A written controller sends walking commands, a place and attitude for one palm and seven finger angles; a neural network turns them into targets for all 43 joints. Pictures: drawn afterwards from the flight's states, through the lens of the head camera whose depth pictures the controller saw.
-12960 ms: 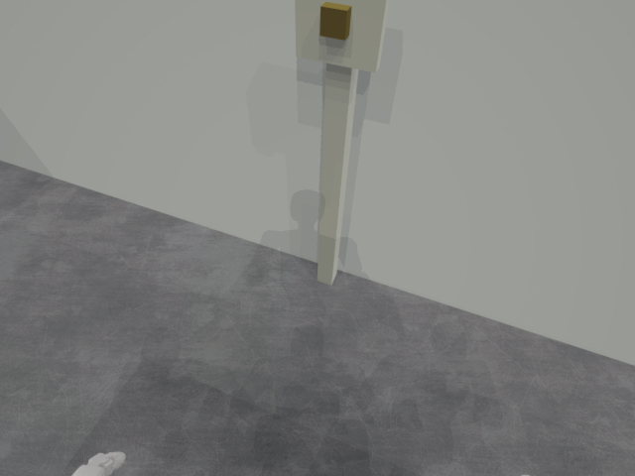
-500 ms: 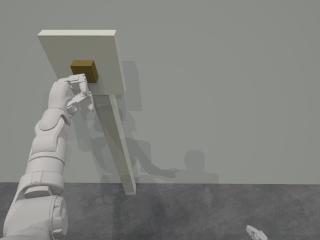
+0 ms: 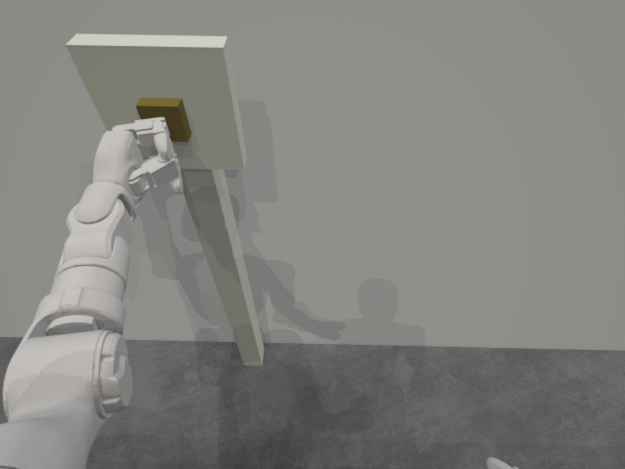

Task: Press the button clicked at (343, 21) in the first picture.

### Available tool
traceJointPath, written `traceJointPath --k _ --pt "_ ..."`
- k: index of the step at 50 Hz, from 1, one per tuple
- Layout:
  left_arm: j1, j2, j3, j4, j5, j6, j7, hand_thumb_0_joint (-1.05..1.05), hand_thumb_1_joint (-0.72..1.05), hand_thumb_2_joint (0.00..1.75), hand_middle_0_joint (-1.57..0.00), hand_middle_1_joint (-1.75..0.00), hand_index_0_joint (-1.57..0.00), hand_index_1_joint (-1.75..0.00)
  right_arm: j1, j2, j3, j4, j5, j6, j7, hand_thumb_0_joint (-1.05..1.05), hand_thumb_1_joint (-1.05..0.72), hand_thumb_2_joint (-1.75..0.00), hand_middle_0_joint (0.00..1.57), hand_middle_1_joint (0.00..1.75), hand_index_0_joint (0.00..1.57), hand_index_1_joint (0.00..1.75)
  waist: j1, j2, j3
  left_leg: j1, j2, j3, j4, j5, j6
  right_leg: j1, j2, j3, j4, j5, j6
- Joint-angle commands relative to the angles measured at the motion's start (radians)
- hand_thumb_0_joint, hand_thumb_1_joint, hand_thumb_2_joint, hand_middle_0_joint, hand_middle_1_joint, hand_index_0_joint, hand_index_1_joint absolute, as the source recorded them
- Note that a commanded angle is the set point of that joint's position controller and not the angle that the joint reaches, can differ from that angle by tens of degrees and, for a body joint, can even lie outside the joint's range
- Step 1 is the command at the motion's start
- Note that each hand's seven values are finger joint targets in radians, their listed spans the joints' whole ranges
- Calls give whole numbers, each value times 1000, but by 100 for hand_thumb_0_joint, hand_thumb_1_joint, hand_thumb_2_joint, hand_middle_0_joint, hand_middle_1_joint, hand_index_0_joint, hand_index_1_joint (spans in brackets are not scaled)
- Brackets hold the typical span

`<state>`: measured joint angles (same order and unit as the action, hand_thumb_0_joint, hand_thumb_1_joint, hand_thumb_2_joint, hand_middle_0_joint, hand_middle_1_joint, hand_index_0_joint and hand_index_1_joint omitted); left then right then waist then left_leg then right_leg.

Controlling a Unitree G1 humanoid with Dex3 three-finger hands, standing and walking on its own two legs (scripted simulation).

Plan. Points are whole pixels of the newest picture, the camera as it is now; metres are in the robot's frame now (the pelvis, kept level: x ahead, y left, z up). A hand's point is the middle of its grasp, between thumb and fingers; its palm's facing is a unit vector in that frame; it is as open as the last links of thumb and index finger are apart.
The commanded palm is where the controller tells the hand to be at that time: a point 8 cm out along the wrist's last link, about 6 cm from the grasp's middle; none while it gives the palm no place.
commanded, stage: press the button with the knuckle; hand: left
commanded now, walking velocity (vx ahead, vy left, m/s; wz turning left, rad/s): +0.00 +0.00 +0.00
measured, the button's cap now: (166, 117) +0.51 +0.20 +0.19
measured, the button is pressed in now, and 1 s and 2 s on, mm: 6 0 0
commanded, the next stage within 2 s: hold the button down briefly in 0.18 s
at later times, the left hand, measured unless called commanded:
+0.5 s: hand (172, 160) +0.46 +0.19 +0.16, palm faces +0.00 -1.00 -0.02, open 2.9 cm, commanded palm +0.46 +0.23 +0.16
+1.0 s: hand (176, 171) +0.44 +0.18 +0.16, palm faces +0.00 -1.00 -0.01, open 3.0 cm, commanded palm +0.41 +0.23 +0.16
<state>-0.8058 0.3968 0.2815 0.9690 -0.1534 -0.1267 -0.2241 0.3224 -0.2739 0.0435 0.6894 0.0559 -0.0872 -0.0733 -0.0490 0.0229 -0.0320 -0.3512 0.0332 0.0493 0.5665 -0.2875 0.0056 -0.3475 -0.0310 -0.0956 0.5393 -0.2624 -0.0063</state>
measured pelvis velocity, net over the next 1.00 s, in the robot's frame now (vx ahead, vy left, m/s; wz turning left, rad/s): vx -0.02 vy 0.00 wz -0.01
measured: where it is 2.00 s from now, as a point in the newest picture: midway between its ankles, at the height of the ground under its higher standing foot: outside the picture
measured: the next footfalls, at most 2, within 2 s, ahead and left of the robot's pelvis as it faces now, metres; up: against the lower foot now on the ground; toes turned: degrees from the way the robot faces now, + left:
none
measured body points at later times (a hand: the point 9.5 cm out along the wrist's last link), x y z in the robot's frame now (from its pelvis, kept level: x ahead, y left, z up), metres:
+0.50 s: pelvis -0.02 +0.00 -0.01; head +0.02 +0.00 +0.44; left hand +0.45 +0.24 +0.16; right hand +0.00 -0.27 -0.12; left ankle +0.00 +0.12 -0.73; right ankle +0.01 -0.12 -0.73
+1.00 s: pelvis -0.02 +0.00 +0.00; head +0.01 +0.00 +0.44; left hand +0.43 +0.24 +0.16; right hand +0.05 -0.26 -0.12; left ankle +0.00 +0.12 -0.73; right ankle +0.01 -0.12 -0.73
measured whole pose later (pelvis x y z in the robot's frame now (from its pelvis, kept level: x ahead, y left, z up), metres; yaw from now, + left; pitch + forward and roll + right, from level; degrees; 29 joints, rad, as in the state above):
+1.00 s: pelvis -0.02 +0.00 +0.00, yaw -1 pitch +5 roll -1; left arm -0.81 0.40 0.28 0.98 -0.17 -0.18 -0.22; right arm 0.36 -0.28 0.05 0.68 0.05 -0.13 -0.06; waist -0.06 0.03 -0.04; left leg -0.41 0.04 0.06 0.61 -0.29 0.01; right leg -0.41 -0.03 -0.08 0.58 -0.25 0.00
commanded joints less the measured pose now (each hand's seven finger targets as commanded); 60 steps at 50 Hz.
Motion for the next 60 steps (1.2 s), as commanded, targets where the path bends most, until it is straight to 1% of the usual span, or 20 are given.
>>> traceJointPath --k 1,3,6,7,11,13,15,17,20,23,28,32,35,36,38,45,47,49,55,60 --pt "-634 216 24 -172 -12 -97 10 0 90 90 -130 -150 -130 -150 42 -146 -53 -81 -2 -44 -12 0 -90 -90 20 30 20 30 -73 20 -277 143 -29 -60 -58 139 28 21 35 68 -67 171 -16" --pt "-655 231 33 -149 -15 -108 11 0 90 90 -130 -150 -130 -150 51 -152 -53 -79 -3 -47 -12 0 -90 -90 20 30 20 30 -79 -15 -291 128 -27 -62 -58 113 31 21 37 72 -67 149 -12" --pt "-692 258 36 -100 -9 -119 8 0 90 90 -130 -150 -130 -150 62 -158 -50 -65 -3 -55 -14 0 -90 -90 20 30 20 30 -89 18 -260 98 -28 -67 -60 57 29 -10 36 76 -71 92 -13" --pt "-697 276 45 -82 -6 -124 9 0 90 90 -130 -150 -130 -150 72 -162 -50 -62 -4 -54 -14 0 -90 -90 20 30 20 30 -94 -7 -259 83 -26 -70 -59 50 31 -7 37 78 -72 82 -12" --pt "-737 271 30 -57 -9 -137 0 0 90 90 -130 -150 -130 -150 88 -165 -50 -55 -3 -64 -15 0 -90 -90 20 30 20 30 -109 14 -277 79 -25 -70 -57 25 29 -25 38 82 -71 62 -8" --pt "-756 312 53 -48 -7 -146 -2 0 90 90 -130 -150 -130 -150 102 -172 -51 -53 -3 -64 -15 0 -90 -90 20 30 20 30 -110 2 -296 63 -24 -72 -57 17 30 -13 38 86 -69 54 -6" --pt "-768 291 37 -33 -8 -147 -6 0 90 90 -130 -150 -130 -150 107 -170 -48 -49 -5 -70 -14 0 -90 -90 20 30 20 30 -115 37 -278 59 -25 -74 -59 -13 27 -40 38 84 -73 26 -6" --pt "-755 329 64 -16 -6 -151 -4 0 90 90 -130 -150 -130 -150 115 -177 -50 -50 -6 -69 -15 0 -90 -90 20 30 20 30 -112 7 -288 42 -24 -75 -55 -17 30 -30 40 87 -71 17 -6" --pt "-767 298 33 6 -7 -147 -8 0 90 90 -130 -150 -130 -150 121 -178 -51 -45 -3 -75 -16 0 -90 -90 20 30 20 30 -126 17 -245 26 -19 -75 -63 -77 27 -74 40 85 -79 -32 -2" --pt "-775 338 62 2 -4 -147 -4 0 90 90 -130 -150 -130 -150 136 -184 -52 -47 -6 -80 -17 0 -90 -90 20 30 20 30 -121 9 -290 23 -20 -78 -59 -71 28 -56 40 86 -70 -30 -1" --pt "-796 293 24 -1 -1 -147 -6 0 90 90 -130 -150 -130 -150 145 -181 -51 -45 -7 -87 -15 0 -90 -90 20 30 20 30 -133 52 -279 36 -18 -83 -60 -74 25 -89 41 80 -66 -30 -4" --pt "-782 264 16 -13 -5 -143 -2 0 90 90 -130 -150 -130 -150 144 -179 -53 -51 -11 -93 -10 0 -90 -90 20 30 20 30 -130 35 -282 44 -18 -87 -58 -83 26 -97 43 77 -63 -35 -4" --pt "-748 303 51 -9 -1 -137 1 0 90 90 -130 -150 -130 -150 144 -182 -55 -56 -11 -92 -8 0 -90 -90 20 30 20 30 -111 13 -291 29 -19 -87 -58 -83 25 -79 42 75 -56 -39 -4" --pt "-746 271 29 -33 -2 -139 -1 0 90 90 -130 -150 -130 -150 134 -176 -55 -64 -10 -94 -6 0 -90 -90 20 30 20 30 -112 35 -300 44 -21 -81 -55 -75 26 -81 41 77 -57 -32 -4" --pt "-708 287 56 -69 -2 -144 -3 0 90 90 -130 -150 -130 -150 130 -174 -58 -74 -13 -92 -2 0 -90 -90 20 30 20 30 -89 38 -341 73 -20 -83 -48 -12 25 -51 43 72 -47 16 -9" --pt "-591 170 -9 -202 -26 -127 -6 0 90 90 -130 -150 -130 -150 71 -156 -56 -111 -3 -91 1 0 -90 -90 20 30 20 30 -62 61 -293 127 -16 -84 -65 16 21 -56 46 55 -49 39 -18" --pt "-551 207 29 -227 -35 -115 4 0 90 90 -130 -150 -130 -150 56 -160 -55 -118 -3 -91 -2 0 -90 -90 20 30 20 30 -45 -1 -288 112 -16 -84 -68 26 27 -18 47 56 -55 46 -19" --pt "-495 203 40 -285 -35 -104 9 0 90 90 -130 -150 -130 -150 34 -153 -55 -135 -1 -92 -1 0 -90 -90 20 30 20 30 -23 20 -320 137 -19 -73 -70 67 25 16 44 58 -49 86 -20" --pt "-226 202 80 -466 -41 -40 17 0 90 90 -130 -150 -130 -150 -31 -135 -53 -192 3 -74 7 0 -90 -90 20 30 20 30 43 0 -338 152 -22 -45 -75 241 26 148 38 58 -34 282 -25" --pt "-70 201 109 -633 -65 42 12 0 90 90 -130 -150 -130 -150 -96 -125 -50 -228 9 -54 4 0 -90 -90 20 30 20 30 65 -22 -293 152 -24 -22 -92 267 29 203 30 63 -50 344 -19"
